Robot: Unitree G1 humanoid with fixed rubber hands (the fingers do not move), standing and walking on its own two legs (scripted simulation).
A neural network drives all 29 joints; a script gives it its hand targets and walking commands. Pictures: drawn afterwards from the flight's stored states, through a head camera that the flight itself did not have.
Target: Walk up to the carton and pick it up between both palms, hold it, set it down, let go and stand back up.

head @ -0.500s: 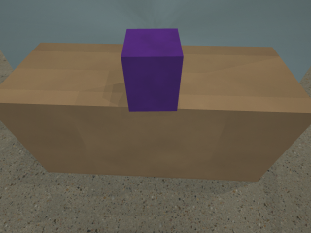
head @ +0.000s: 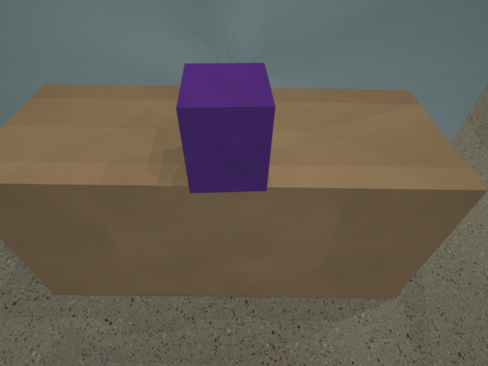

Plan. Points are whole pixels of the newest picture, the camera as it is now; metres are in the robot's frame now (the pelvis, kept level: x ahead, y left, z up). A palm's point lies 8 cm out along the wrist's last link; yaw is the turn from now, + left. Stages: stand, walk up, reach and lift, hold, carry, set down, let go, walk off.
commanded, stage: walk up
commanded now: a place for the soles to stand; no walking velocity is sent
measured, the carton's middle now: (226, 128) +0.68 +0.06 +0.03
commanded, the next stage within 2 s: none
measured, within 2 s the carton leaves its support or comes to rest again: neither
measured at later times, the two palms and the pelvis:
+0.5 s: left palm out of the picture +0.07 +0.22 -0.16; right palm (356, 326) +0.26 -0.22 -0.14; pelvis +0.16 +0.01 -0.02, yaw +5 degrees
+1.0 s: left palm (130, 292) +0.31 +0.24 -0.12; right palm (361, 293) +0.33 -0.25 -0.15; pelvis +0.24 +0.00 -0.01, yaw +4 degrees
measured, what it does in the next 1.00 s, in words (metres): walks ahead: right foot, then left foot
